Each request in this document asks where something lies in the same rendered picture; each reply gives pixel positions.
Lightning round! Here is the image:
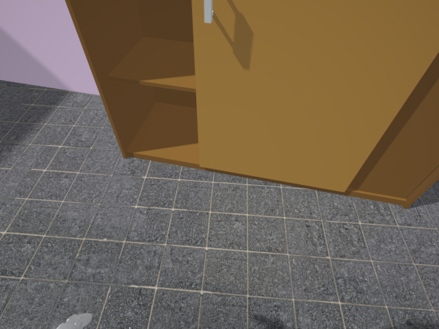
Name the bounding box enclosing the wardrobe door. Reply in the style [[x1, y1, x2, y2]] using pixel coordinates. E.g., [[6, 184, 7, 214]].
[[348, 52, 439, 198], [191, 0, 439, 192]]

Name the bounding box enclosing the robot left hand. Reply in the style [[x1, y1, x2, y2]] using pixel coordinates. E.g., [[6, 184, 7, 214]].
[[56, 313, 92, 329]]

